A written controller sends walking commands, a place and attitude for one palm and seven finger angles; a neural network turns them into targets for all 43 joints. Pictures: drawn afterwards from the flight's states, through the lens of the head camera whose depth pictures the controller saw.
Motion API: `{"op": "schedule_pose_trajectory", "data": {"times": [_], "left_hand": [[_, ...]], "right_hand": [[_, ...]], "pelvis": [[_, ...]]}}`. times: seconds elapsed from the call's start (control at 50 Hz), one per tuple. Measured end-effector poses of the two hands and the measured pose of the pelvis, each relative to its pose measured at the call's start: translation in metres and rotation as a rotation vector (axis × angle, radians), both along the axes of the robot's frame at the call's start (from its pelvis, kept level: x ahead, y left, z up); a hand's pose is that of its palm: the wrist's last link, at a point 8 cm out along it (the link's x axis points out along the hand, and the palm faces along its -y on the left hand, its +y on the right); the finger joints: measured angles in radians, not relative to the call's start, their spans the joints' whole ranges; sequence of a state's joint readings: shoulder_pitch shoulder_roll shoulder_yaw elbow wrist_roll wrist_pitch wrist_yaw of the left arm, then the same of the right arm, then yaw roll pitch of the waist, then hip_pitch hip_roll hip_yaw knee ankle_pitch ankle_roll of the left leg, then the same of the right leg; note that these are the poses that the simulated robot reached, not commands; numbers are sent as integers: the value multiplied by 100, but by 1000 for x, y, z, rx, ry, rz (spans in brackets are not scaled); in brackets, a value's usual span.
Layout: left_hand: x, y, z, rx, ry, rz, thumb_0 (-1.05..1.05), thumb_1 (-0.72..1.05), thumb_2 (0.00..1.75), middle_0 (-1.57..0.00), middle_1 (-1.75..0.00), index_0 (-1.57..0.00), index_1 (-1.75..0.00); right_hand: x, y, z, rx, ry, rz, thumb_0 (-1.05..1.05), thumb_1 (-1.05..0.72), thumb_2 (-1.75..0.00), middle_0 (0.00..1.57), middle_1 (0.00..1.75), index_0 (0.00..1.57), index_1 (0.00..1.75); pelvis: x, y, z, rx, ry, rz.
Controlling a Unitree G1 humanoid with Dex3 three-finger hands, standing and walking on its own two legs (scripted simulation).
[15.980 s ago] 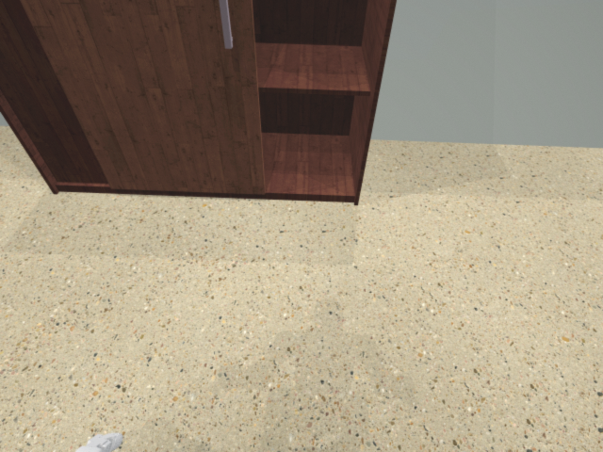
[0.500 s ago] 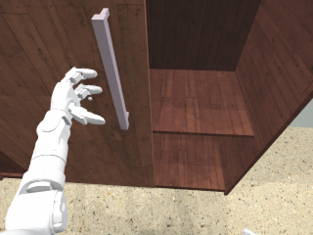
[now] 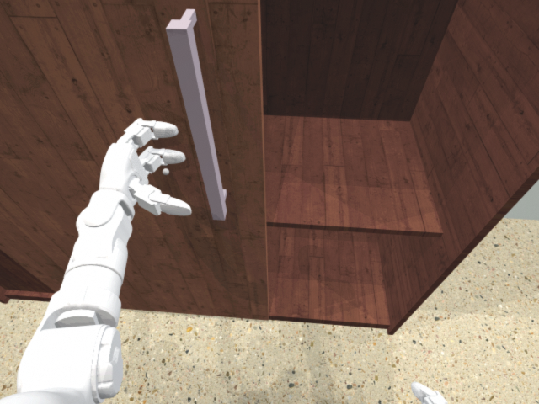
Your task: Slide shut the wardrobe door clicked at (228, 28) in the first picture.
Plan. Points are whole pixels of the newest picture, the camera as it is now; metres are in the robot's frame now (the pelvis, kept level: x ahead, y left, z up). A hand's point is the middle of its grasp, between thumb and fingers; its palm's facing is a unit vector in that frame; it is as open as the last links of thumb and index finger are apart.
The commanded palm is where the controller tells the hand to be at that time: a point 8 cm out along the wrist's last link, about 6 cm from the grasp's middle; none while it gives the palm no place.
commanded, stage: move the hooked fingers beside the handle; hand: left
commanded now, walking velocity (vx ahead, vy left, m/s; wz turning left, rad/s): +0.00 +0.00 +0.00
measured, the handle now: (208, 137) +0.46 +0.10 +0.16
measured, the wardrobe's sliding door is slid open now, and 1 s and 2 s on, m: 0.44 0.44 0.44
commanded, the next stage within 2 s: feel for the door with the fingertips in 0.18 s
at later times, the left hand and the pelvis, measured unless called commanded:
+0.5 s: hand (177, 170) +0.42 +0.14 +0.13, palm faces -0.06 -1.00 -0.01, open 13.9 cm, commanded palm +0.39 +0.18 +0.13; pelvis +0.00 +0.00 +0.00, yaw +1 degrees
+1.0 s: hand (201, 168) +0.42 +0.11 +0.13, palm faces -0.06 -1.00 -0.02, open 13.7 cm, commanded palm +0.39 +0.16 +0.13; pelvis +0.00 -0.01 +0.00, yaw +0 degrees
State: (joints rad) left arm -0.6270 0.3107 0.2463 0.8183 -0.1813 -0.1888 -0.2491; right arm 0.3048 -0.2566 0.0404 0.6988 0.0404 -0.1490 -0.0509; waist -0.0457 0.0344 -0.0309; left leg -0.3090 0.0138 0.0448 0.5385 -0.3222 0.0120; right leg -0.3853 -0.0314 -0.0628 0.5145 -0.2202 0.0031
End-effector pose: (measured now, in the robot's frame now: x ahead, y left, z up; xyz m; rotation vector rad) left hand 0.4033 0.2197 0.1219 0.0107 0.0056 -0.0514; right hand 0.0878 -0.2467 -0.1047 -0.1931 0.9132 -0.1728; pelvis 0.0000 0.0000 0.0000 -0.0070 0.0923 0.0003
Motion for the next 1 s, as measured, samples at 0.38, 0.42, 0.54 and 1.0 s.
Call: {"op": "schedule_pose_trajectory", "data": {"times": [0.38,0.42,0.54,1.0], "left_hand": [[-3,-4,1,2,-3,13,-1,-50,30,-34,-122,-33,-124],[-3,-9,4,3,-13,4,-1,-50,30,-33,-122,-32,-123],[-5,-24,8,-11,-30,-7,-1,-50,30,-31,-122,-31,-121],[-4,-56,11,7,-25,-7,-1,-50,30,-36,-124,-35,-123]], "right_hand": [[3,-5,-1,2,3,8,1,-91,-90,20,30,21,30],[4,-5,-1,5,0,9,1,-91,-90,20,30,21,30],[11,-2,-2,18,-18,18,1,-91,-90,20,30,21,30],[5,-5,-2,37,-25,6,1,-91,-90,20,30,21,30]], "pelvis": [[3,-3,1,0,-5,8],[3,-3,1,0,-7,9],[4,-3,1,2,-13,11],[-4,-11,2,10,-28,-6]]}}
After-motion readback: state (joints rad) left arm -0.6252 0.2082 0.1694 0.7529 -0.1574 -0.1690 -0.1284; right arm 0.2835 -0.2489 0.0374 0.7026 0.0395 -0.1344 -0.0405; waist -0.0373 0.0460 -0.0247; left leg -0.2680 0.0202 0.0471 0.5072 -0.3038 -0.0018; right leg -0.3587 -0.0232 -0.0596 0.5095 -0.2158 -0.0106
